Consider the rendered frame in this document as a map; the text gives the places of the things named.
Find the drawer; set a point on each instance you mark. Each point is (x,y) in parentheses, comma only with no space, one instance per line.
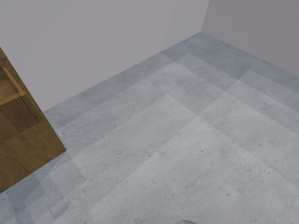
(17,113)

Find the cabinet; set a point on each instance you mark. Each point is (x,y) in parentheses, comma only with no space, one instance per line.
(28,151)

